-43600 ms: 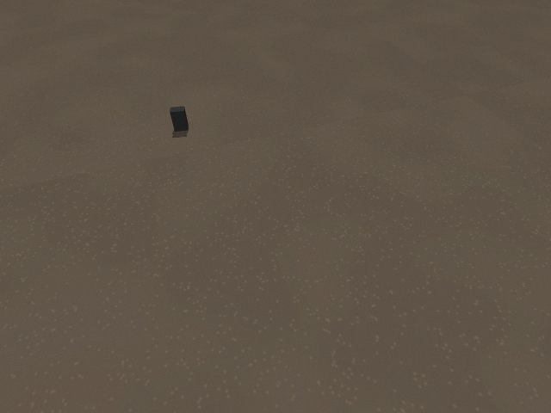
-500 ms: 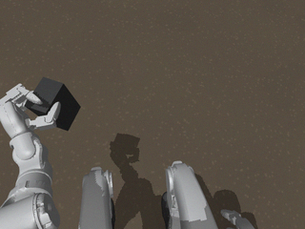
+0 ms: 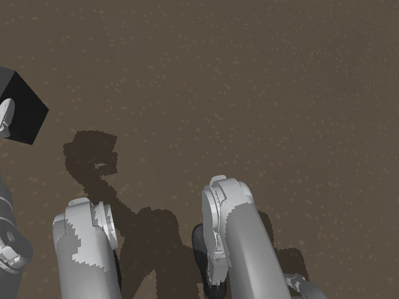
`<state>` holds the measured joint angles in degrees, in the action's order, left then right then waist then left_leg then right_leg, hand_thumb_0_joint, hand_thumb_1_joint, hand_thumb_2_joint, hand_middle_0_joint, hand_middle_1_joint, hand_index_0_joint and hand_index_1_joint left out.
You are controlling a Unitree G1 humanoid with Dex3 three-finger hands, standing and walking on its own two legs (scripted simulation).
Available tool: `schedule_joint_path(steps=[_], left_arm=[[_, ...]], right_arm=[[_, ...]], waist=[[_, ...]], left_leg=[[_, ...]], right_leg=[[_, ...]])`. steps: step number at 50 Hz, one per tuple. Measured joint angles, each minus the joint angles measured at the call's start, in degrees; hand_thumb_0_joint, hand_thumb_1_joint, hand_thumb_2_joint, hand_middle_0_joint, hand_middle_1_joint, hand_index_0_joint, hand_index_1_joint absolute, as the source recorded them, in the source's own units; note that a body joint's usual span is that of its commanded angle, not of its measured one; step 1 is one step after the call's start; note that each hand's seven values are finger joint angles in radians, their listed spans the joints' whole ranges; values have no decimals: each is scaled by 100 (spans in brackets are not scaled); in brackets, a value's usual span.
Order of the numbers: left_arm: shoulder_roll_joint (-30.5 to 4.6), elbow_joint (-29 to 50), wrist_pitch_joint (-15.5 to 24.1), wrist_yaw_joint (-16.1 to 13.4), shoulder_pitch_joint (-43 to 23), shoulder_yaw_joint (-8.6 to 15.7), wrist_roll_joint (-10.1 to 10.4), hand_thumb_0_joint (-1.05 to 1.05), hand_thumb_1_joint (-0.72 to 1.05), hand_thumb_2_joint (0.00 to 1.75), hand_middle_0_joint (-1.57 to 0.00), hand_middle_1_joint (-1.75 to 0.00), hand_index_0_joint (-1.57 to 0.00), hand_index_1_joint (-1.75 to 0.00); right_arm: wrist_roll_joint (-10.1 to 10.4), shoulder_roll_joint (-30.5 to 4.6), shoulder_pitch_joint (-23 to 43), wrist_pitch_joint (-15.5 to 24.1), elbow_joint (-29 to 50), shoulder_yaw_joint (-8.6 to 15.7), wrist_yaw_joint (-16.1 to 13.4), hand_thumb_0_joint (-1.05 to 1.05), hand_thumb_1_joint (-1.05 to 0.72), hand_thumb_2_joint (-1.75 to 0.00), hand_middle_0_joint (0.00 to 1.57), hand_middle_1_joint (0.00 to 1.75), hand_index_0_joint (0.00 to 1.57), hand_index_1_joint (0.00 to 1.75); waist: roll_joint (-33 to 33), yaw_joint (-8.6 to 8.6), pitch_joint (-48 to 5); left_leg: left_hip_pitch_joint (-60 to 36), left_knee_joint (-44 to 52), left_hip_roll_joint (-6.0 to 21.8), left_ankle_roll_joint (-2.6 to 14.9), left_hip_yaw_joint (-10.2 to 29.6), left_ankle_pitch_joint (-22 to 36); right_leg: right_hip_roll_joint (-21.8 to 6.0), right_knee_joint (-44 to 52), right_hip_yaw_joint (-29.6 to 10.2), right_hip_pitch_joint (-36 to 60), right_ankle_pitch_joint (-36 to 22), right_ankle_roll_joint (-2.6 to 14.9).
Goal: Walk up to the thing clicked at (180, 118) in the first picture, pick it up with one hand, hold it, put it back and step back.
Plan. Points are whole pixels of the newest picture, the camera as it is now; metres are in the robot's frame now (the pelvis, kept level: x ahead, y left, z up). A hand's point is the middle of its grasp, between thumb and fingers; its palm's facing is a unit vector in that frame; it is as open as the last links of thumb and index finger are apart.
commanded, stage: crouch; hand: left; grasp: from above
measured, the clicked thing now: (9, 107) +0.51 +0.29 -0.12
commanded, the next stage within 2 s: lower in 0.44 s
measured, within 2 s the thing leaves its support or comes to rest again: neither
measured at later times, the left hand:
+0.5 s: hand out of the picture +0.50 +0.32 -0.14, palm faces +0.46 -0.88 -0.06, open 5.9 cm
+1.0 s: hand (13, 124) +0.51 +0.32 -0.20, palm faces +0.48 -0.87 -0.07, open 6.1 cm
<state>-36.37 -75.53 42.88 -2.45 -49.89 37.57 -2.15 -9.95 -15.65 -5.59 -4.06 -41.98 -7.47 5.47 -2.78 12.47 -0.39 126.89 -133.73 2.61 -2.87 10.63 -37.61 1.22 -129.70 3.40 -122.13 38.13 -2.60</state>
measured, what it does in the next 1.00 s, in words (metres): lowers itself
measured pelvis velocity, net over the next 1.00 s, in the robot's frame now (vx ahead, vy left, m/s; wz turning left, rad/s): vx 0.00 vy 0.01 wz -0.12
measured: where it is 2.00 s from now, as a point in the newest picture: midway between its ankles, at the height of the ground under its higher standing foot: (163, 287)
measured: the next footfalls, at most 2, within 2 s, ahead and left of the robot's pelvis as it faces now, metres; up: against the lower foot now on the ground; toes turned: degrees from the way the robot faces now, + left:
none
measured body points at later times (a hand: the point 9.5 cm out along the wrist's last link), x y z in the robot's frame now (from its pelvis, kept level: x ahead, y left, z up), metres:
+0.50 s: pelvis +0.00 +0.01 -0.04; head +0.25 +0.11 +0.32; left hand +0.47 +0.37 -0.13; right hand +0.08 -0.27 -0.13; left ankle +0.09 +0.14 -0.32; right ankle +0.11 -0.13 -0.32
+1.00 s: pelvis +0.00 +0.01 -0.06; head +0.28 +0.13 +0.27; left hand +0.48 +0.36 -0.20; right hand +0.08 -0.27 -0.12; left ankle +0.09 +0.14 -0.32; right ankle +0.11 -0.13 -0.32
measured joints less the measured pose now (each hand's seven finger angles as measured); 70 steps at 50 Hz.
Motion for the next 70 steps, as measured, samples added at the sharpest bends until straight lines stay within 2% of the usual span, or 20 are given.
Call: schedule_joint_path(steps=[5, 8, 14, 20, 30, 37, 41, 47, 50, 57, 62, 70], left_arm=[[-216, 117, -2, -41, 70, 280, -95, -2, -32, 118, -55, -117, -127, -154], [-365, 197, -15, -18, 87, 323, -132, -2, -31, 118, -54, -117, -127, -155], [-633, 248, -68, 141, 120, 182, -113, -2, -27, 118, -52, -115, -128, -154], [-670, 270, -156, 238, 185, 142, 11, -2, -26, 117, -51, -115, -129, -155], [-792, 333, -15, 80, 262, 191, -97, -2, -26, 118, -50, -116, -132, -158], [-1153, -150, 150, -14, 173, 131, -1, -3, -28, 116, -52, -117, -133, -158], [-1393, -395, 255, -16, 150, 132, -49, -3, -29, 116, -53, -118, -133, -158], [-1622, -592, 484, -88, 149, 327, 16, -3, -30, 116, -53, -119, -133, -158], [-1781, -659, 579, -146, 128, 371, -25, -3, -30, 116, -53, -119, -132, -158], [-2141, -803, 688, -176, 84, 290, -90, -3, -31, 115, -54, -119, -130, -156], [-2264, -989, 771, -216, 57, 274, 26, -3, -31, 115, -54, -119, -129, -155], [-2419, -1195, 926, -219, 67, 120, 95, -3, -31, 114, -54, -121, -130, -155]], right_arm=[[-100, -21, 24, -61, 100, -162, 22, 0, -88, -89, 21, 30, 20, 30], [-162, -54, 51, -80, 135, -227, 30, 0, -87, -89, 21, 30, 20, 30], [-237, -183, 144, -102, 221, -335, 68, 0, -87, -89, 21, 30, 20, 30], [-250, -287, 261, -128, 326, -479, 104, 0, -87, -89, 21, 30, 20, 30], [-370, -294, 434, -184, 521, -725, 146, 0, -86, -89, 21, 30, 20, 30], [-456, -401, 610, -213, 653, -1000, 154, 0, -86, -89, 21, 30, 20, 30], [-519, -434, 710, -241, 740, -1186, 139, 0, -86, -89, 21, 30, 20, 30], [-631, -494, 819, -253, 840, -1470, 129, 0, -86, -89, 21, 30, 20, 30], [-704, -513, 875, -265, 871, -1594, 114, 0, -86, -89, 21, 30, 20, 30], [-845, -588, 1023, -305, 952, -1798, 76, 0, -87, -89, 21, 30, 20, 30], [-888, -636, 1127, -328, 1041, -1931, 61, 0, -87, -89, 21, 30, 20, 30], [-913, -616, 1250, -372, 1157, -2133, 17, 0, -86, -89, 21, 30, 20, 30]], waist=[[-107, 101, 198], [-168, 122, 287], [-205, 118, 453], [-255, 109, 607], [-451, 198, 825], [-540, 310, 1028], [-665, 389, 1193], [-879, 476, 1415], [-986, 509, 1509], [-1090, 545, 1676], [-1104, 561, 1747], [-1177, 580, 1743]], left_leg=[[177, -307, -20, -23, 134, -26], [264, -461, -38, -31, 196, -43], [391, -697, -72, -13, 284, -69], [446, -880, -83, 15, 360, -106], [426, -1080, -122, -20, 532, -164], [417, -1199, -103, 3, 615, -178], [394, -1280, -83, 1, 689, -194], [356, -1408, -78, -17, 827, -242], [324, -1465, -82, -32, 896, -274], [284, -1552, -79, -15, 1001, -321], [261, -1593, -56, 21, 1043, -340], [230, -1633, -36, 45, 1112, -331]], right_leg=[[40, -235, 76, -143, -8, -24], [55, -352, 108, -205, -1, -39], [74, -514, 154, -267, 20, -75], [108, -622, 193, -273, 35, -128], [131, -723, 315, -196, 61, -118], [188, -765, 363, -172, 19, -170], [235, -787, 410, -150, -19, -180], [287, -822, 500, -98, -39, -208], [304, -835, 546, -54, -34, -214], [340, -828, 623, 29, -34, -223], [375, -806, 651, 75, -53, -262], [415, -778, 702, 124, -107, -271]])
